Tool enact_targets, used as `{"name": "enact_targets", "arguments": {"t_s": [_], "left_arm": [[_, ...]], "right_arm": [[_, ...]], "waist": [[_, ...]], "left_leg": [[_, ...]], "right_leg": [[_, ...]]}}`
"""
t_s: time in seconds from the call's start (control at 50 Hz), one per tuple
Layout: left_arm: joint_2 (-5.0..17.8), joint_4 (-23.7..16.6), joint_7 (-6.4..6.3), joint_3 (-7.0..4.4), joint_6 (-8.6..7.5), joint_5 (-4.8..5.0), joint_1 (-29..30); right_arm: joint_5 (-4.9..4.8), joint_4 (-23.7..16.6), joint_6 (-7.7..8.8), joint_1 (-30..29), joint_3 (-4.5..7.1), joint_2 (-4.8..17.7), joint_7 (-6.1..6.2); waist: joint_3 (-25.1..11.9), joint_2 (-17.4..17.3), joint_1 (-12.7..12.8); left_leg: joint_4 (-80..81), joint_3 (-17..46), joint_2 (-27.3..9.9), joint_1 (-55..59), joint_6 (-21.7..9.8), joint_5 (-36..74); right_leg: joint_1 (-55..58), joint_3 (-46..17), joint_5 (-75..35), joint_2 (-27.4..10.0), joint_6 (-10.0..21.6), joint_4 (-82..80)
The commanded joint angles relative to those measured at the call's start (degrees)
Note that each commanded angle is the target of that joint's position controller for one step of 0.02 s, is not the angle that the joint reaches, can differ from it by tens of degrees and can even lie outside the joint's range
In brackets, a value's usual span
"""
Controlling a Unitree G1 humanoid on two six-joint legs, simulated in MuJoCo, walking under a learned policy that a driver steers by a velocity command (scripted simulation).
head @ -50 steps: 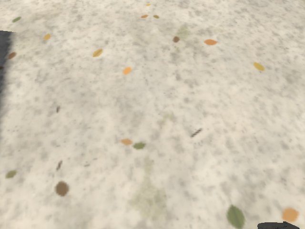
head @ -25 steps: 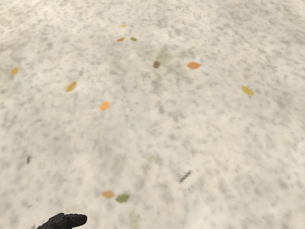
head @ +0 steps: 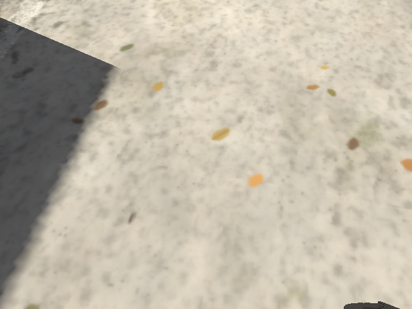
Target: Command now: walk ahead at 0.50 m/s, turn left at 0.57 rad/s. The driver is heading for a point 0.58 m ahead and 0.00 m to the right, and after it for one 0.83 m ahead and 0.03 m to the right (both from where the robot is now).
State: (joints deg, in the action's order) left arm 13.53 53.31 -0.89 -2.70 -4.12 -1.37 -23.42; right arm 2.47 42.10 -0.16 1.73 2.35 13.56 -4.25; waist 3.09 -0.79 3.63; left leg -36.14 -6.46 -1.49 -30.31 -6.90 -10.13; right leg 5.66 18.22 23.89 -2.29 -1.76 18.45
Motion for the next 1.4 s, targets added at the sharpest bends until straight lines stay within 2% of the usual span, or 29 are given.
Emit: {"name": "enact_targets", "arguments": {"t_s": [0.02, 0.04, 0.06, 0.08, 0.1, 0.14, 0.18, 0.24, 0.46, 0.52, 0.58, 0.6, 0.62, 0.64, 0.66, 0.68, 0.72, 0.8, 0.9, 1.0, 1.04, 1.08, 1.1, 1.12, 1.14, 1.16, 1.2, 1.24, 1.4], "left_arm": [[11.9, -2.6, -0.4, -2.56, 1.02, 0.23, 0.4], [9.7, -4.4, -0.23, -1.9, 1.01, -0.05, 0.0], [3.6, -8.9, 1.02, -0.79, 0.58, 0.16, -1.0], [8.7, -10.3, 1.12, -1.67, 0.01, -0.29, 7.4], [7.7, -11.3, 1.34, -1.35, -0.68, 0.71, 9.8], [7.1, -9.7, 1.04, -1.16, -0.67, -0.09, 7.7], [6.7, -9.3, 1.3, -1.12, 1.38, -1.42, 5.3], [5.4, -10.6, 1.78, -0.9, 2.85, -1.45, 8.4], [4.8, -15.2, 3.3, 0.3, 1.95, -0.06, 25.9], [5.3, -14.7, 3.49, 0.11, 1.65, 0.16, 23.2], [7.8, -9.2, 2.25, -1.37, 1.13, -0.11, 6.1], [10.6, -7.1, 1.62, -2.38, 0.87, -1.15, -3.0], [18.1, -6.9, 1.33, -4.56, 1.08, -1.74, -6.3], [14.4, -6.6, 2.17, -3.88, 1.64, 1.17, -1.7], [12.9, -7.7, 2.28, -3.53, 1.86, 1.73, 3.5], [10.0, -8.1, 2.37, -2.86, 1.94, 1.28, 5.9], [7.9, -7.3, 1.87, -2.1, 1.62, 1.26, 7.1], [10.3, -6.4, 1.73, -2.78, 0.54, 1.52, 4.4], [10.8, -5.6, 1.54, -3.29, 0.93, 1.71, -0.9], [11.3, -5.6, 0.78, -3.55, 1.43, 0.69, -4.5], [12.2, -6.5, 0.3, -3.81, 1.44, 0.39, -2.6], [12.9, -7.4, 0.3, -3.95, 1.21, 0.38, 0.8], [11.9, -7.1, 0.67, -3.62, 0.81, 1.18, 0.9], [7.9, -8.9, 0.82, -2.42, 0.28, 2.07, 0.0], [4.2, -9.5, 0.37, -1.8, 0.79, 3.47, -9.1], [9.4, -7.1, -0.39, -2.37, 1.84, 0.77, -8.4], [8.1, -7.6, 0.2, -2.32, 2.38, 0.26, -0.9], [6.7, -7.8, 1.14, -2.01, 3.65, -0.25, 0.5], [3.6, -7.6, 1.46, 0.27, 5.39, 0.04, 6.6]], "right_arm": [[0.5, 1.0, 1.34, 14.1, 2.85, 6.7, 1.39], [1.05, 3.2, 1.59, 22.9, 4.62, 11.8, 2.42], [-0.07, 1.9, 1.33, 19.9, 6.02, 18.6, 2.97], [-1.46, 1.6, 0.65, 22.2, 5.88, 17.3, 3.25], [-1.66, 2.4, 0.57, 19.2, 5.28, 15.2, 3.73], [-2.17, 2.2, 1.3, 14.2, 3.95, 10.4, 4.01], [-2.61, 1.7, 2.33, 12.7, 3.18, 8.6, 3.93], [-2.58, 2.5, 3.33, 15.7, 3.58, 10.3, 3.67], [-1.25, 7.3, 4.59, 25.9, 1.92, 8.7, 4.6], [-0.63, 7.9, 4.68, 23.7, 1.74, 9.5, 5.43], [-0.2, 8.2, 4.35, 21.5, 1.88, 11.3, 5.79], [-0.63, 6.9, 4.61, 20.7, 1.43, 10.6, 5.85], [-2.46, 4.7, 4.97, 25.7, 0.55, 5.9, 4.94], [-0.39, 4.5, 5.36, 22.4, 0.97, 8.8, 4.76], [-0.43, 2.9, 5.78, 18.0, 0.86, 8.9, 4.36], [-0.61, 2.3, 6.25, 15.7, 0.62, 9.0, 4.08], [0.13, 1.7, 4.88, 15.5, 0.29, 7.8, 3.87], [0.52, 0.1, 2.63, 13.2, -0.44, 5.9, 3.46], [-0.06, -3.8, 2.65, 1.4, -0.94, 5.4, 3.16], [-0.75, -6.7, 3.49, -5.7, -1.39, 5.8, 3.0], [-0.89, -6.7, 3.99, -3.8, -1.12, 7.1, 3.14], [-0.82, -3.9, 4.68, 5.2, -0.24, 9.2, 3.96], [-0.14, -2.3, 5.64, 11.8, 0.37, 10.7, 4.7], [1.04, -2.0, 6.2, 20.3, 1.17, 14.6, 5.71], [0.83, -2.2, 5.07, 19.0, 2.53, 19.1, 5.68], [-0.9, -2.4, 4.24, 17.2, 2.0, 13.9, 5.15], [-1.26, -2.3, 4.51, 12.5, -0.2, 6.2, 4.62], [-1.65, -0.7, 5.01, 12.3, -0.57, 5.6, 4.61], [-1.4, 3.1, 4.71, 12.2, -0.61, 7.2, 4.3]], "waist": [[-8.6, 4.4, -9.2], [-15.0, -1.7, -12.3], [-18.0, -14.5, -7.4], [-17.1, -3.9, -11.3], [-9.4, -2.3, -9.2], [-3.5, 1.3, -4.3], [-4.6, 0.1, -1.9], [-3.4, -0.2, -2.2], [1.8, -2.4, -8.8], [1.6, -2.8, -6.1], [-7.5, -2.9, 1.6], [-12.7, -0.3, 5.5], [-18.4, 13.9, 2.4], [-17.5, 8.0, 1.0], [-8.7, 5.2, -0.8], [-4.6, 0.8, -1.6], [-1.1, 0.4, -4.7], [-1.6, 2.7, -5.1], [-0.8, 3.8, -0.7], [-1.5, 4.6, 2.0], [-1.9, 5.3, 0.3], [-4.5, 5.1, -4.1], [-8.2, 2.3, -7.4], [-16.9, -3.3, -9.8], [-23.1, -16.9, -5.2], [-18.8, -6.0, -4.3], [-8.7, -0.6, -3.8], [-6.4, -6.2, -2.9], [-8.2, -8.1, -2.1]], "left_leg": [[6.1, -2.4, 7.1, 19.1, -4.6, -3.6], [8.6, 11.0, -2.1, 34.1, -7.4, -10.1], [15.0, 42.5, -17.5, 48.6, -15.6, -9.7], [20.0, 46.5, -17.7, 47.7, -15.2, -6.2], [20.0, 37.0, -16.6, 41.5, -13.8, 0.6], [20.9, 26.7, -10.7, 28.5, -10.0, 14.4], [22.1, 22.6, -7.7, 23.6, -9.4, 19.5], [24.0, 21.3, -5.5, 21.4, -9.2, 18.3], [26.6, 14.0, -7.8, 36.1, -3.2, 27.5], [23.1, 10.4, -9.3, 37.7, -2.0, 41.1], [0.4, 6.1, -7.9, 37.0, 0.2, 58.6], [-14.6, 4.5, -6.4, 26.4, 1.1, 44.5], [-40.0, 1.9, 5.4, 3.5, 4.9, 3.7], [-44.5, 10.1, 6.5, -4.8, 3.9, -16.0], [-43.1, 11.8, 2.5, -7.8, 3.7, -11.5], [-39.2, 11.1, 0.2, -6.9, 3.9, -8.3], [-32.5, 10.5, -2.3, -2.2, 5.5, -7.6], [-23.5, 7.7, -3.1, -1.7, 8.8, -4.3], [-8.2, 6.9, -2.5, -5.4, 10.6, 7.7], [0.0, 7.2, 0.1, -5.4, 9.7, 7.9], [4.1, 8.4, 0.9, -0.2, 8.5, 5.1], [8.5, 7.6, 3.3, 12.6, 6.5, 2.2], [12.3, 8.7, 0.9, 22.6, 4.6, 6.8], [11.4, 20.6, -12.7, 36.0, 1.4, 9.6], [13.1, 43.0, -26.5, 46.7, -8.0, 25.8], [12.5, 43.0, -24.3, 40.9, -8.5, 27.3], [14.0, 26.2, -17.8, 29.9, -5.6, 38.9], [16.4, 18.1, -13.2, 25.1, -3.5, 43.7], [18.1, 8.4, -9.7, 18.4, -3.4, 42.4]], "right_leg": [[-4.1, -2.0, -59.3, -13.0, 6.4, 24.4], [-16.9, -2.1, -39.4, -11.3, 4.5, 41.6], [-42.6, -7.0, 8.8, 1.1, 0.6, 60.4], [-48.8, -18.4, 5.5, 0.8, 1.0, 62.9], [-50.7, -19.0, -1.2, -2.1, 1.7, 60.5], [-43.2, -19.4, -5.6, -5.0, 1.5, 51.3], [-37.8, -19.5, -5.8, -5.2, 0.3, 48.0], [-39.7, -18.4, -9.7, -4.6, -1.1, 42.7], [-45.6, -14.7, -24.2, -1.9, 3.7, 18.6], [-38.5, -13.8, -18.6, 1.7, 7.0, 14.5], [-19.0, -12.0, -14.9, 7.4, 10.8, 9.8], [-4.8, -21.1, -13.3, 0.2, 14.0, 8.9], [11.4, -52.2, -12.8, -16.3, 24.5, 6.0], [10.1, -62.6, -13.7, -16.9, 24.9, -1.2], [1.7, -53.4, -11.0, -15.6, 23.4, -2.0], [-5.4, -47.8, -14.3, -13.5, 21.7, -3.8], [-14.8, -40.0, -22.1, -8.3, 18.6, -5.9], [-19.0, -34.6, -26.8, -4.4, 18.3, -8.0], [-14.6, -34.5, -28.5, -2.0, 14.8, -7.0], [-7.3, -38.0, -36.3, -3.5, 14.1, -1.5], [-7.2, -40.1, -37.6, -4.4, 12.7, 1.1], [-9.6, -39.5, -45.5, -2.8, 10.1, 8.6], [-11.9, -36.1, -46.7, 0.9, 8.2, 19.0], [-18.9, -31.7, -30.5, 4.0, 6.4, 34.1], [-33.6, -24.7, 10.5, 13.3, 4.3, 49.2], [-37.1, -25.6, 8.4, 8.1, 4.8, 53.8], [-36.2, -25.3, 2.5, 5.8, 3.7, 51.1], [-33.8, -24.7, 0.3, 4.8, 2.5, 46.9], [-22.9, -19.9, -9.0, 4.3, 1.2, 24.9]]}}
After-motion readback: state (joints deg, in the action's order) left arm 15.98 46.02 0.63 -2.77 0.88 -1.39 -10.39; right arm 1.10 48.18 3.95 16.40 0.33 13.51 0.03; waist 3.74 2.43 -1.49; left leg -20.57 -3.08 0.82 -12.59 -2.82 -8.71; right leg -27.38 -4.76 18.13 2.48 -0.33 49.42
